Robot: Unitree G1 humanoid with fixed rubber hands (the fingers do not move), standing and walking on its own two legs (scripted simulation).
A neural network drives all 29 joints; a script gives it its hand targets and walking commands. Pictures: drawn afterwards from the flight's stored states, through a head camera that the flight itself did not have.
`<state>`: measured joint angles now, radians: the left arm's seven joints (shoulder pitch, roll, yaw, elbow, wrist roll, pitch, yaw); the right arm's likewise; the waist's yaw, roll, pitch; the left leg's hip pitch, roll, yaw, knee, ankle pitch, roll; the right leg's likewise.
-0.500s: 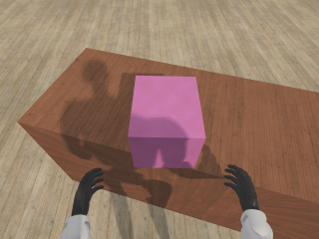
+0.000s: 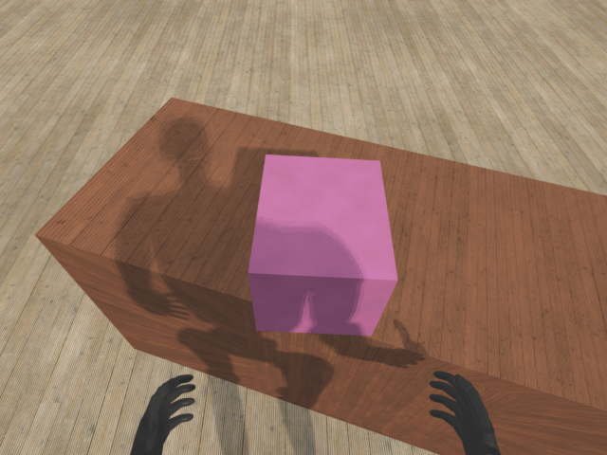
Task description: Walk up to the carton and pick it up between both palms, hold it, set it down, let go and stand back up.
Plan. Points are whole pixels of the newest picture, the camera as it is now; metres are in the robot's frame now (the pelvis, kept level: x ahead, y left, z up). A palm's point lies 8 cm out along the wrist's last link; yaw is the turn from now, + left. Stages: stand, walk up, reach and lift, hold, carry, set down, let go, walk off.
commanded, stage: set down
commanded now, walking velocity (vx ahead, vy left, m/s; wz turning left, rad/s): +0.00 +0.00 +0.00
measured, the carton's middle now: (318, 245) +0.46 -0.01 -0.05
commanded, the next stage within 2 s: let go in 1.40 s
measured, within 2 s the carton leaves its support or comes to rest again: neither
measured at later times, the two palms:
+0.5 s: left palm out of the picture +0.13 +0.21 -0.09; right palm out of the picture +0.13 -0.22 -0.09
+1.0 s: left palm out of the picture +0.13 +0.21 -0.09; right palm out of the picture +0.11 -0.21 -0.10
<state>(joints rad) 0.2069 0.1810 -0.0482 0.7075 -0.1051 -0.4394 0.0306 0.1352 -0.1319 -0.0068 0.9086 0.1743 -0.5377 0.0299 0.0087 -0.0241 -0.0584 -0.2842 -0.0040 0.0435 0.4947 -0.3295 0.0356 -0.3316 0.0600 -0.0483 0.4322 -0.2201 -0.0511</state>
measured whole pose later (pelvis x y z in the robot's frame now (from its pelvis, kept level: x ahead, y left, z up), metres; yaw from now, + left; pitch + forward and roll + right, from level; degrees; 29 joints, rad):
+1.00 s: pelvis -0.04 +0.00 +0.00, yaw -1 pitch +2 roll -1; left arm 0.10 0.16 -0.02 0.56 0.01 0.32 0.01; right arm 0.11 -0.11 -0.09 0.80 -0.01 -0.03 0.00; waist 0.02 0.01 0.00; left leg -0.24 -0.01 0.06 0.46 -0.27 0.04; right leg -0.28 0.06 -0.03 0.40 -0.16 -0.05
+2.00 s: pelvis -0.03 -0.01 +0.00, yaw -1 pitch -1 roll -1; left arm 0.25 0.23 -0.02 0.36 0.01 0.24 0.00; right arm 0.15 -0.16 -0.08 0.79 0.00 -0.18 0.07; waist 0.03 -0.02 0.00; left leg -0.15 -0.01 0.06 0.43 -0.27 0.03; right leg -0.21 0.06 -0.03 0.39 -0.17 -0.06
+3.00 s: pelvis +0.01 +0.05 +0.00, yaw +3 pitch +0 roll -2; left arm 0.34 0.19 0.04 0.90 0.01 -0.01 0.05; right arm 0.34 -0.18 -0.04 0.96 -0.01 -0.01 -0.03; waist 0.00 0.00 -0.01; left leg -0.08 -0.10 0.01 0.38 -0.30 0.12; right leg -0.14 -0.03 -0.07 0.38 -0.24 0.03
